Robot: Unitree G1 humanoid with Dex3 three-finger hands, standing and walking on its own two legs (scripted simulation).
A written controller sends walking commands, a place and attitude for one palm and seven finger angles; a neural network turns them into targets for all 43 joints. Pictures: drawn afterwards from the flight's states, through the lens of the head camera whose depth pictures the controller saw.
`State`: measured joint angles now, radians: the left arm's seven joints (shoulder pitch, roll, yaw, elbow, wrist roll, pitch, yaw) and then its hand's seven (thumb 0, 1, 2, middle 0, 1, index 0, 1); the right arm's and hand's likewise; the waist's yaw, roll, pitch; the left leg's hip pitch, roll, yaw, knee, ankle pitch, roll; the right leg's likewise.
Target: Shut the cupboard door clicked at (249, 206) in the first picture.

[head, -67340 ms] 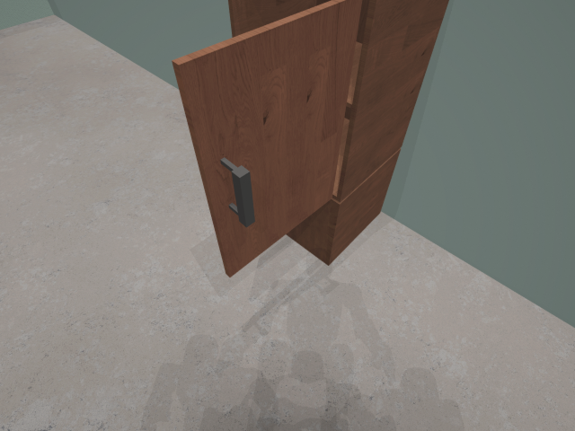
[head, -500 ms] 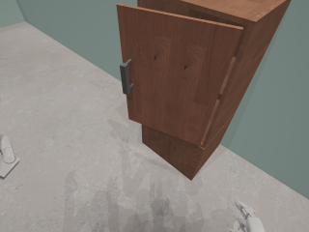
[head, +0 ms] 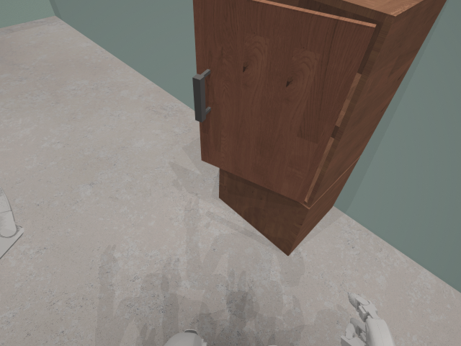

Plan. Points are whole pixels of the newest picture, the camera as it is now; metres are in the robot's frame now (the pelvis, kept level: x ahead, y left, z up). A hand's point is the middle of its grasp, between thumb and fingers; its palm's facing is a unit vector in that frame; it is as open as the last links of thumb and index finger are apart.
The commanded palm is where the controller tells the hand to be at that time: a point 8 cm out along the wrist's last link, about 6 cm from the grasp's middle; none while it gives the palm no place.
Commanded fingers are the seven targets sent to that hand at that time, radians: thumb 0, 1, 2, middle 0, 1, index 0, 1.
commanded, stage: step back with the hand held close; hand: left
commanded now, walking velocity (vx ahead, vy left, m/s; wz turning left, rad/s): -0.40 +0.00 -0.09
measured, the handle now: (203, 95) +0.77 +0.13 +0.00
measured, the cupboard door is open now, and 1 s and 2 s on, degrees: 17 17 17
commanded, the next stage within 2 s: stop stepping back and stand still in 0.60 s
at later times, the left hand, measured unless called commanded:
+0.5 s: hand out of the picture +0.13 +0.24 +0.20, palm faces +0.38 -0.85 -0.36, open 7.5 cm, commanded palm +0.07 +0.30 +0.20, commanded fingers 0.00 0.90 0.90 -0.20 -0.30 -0.20 -0.30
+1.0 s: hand out of the picture +0.03 +0.28 +0.19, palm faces +0.42 -0.81 -0.42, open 7.4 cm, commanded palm -0.03 +0.31 +0.20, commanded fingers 0.00 0.90 0.90 -0.20 -0.30 -0.20 -0.30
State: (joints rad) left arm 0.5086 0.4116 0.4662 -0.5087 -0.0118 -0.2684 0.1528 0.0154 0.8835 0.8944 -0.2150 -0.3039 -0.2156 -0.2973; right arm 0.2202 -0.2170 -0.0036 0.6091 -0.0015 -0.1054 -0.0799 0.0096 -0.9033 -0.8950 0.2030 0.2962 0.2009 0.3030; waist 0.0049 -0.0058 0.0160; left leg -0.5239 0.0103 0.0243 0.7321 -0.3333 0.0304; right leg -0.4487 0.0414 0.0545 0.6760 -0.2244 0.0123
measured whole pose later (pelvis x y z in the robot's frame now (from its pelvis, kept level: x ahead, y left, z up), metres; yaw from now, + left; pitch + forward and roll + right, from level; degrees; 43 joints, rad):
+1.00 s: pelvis -0.19 +0.02 +0.02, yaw -4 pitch -1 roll -1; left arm 0.53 0.41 0.43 -0.46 -0.03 -0.17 0.18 0.02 0.89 0.89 -0.21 -0.30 -0.21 -0.30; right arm 0.28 -0.16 0.03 0.64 0.00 -0.13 -0.10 0.01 -0.91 -0.90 0.20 0.30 0.20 0.30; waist -0.03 -0.03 -0.04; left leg -0.36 0.02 0.03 0.50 -0.18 0.02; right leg -0.26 0.04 0.01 0.58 -0.36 0.01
